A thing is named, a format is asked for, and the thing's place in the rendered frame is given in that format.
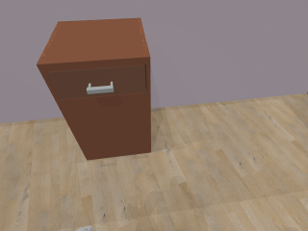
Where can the cabinet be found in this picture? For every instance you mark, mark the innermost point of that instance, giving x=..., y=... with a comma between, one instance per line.
x=104, y=126

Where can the drawer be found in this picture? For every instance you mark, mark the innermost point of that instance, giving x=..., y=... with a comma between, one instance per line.
x=73, y=83

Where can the handle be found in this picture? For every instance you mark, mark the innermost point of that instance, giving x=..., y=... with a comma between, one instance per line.
x=101, y=89

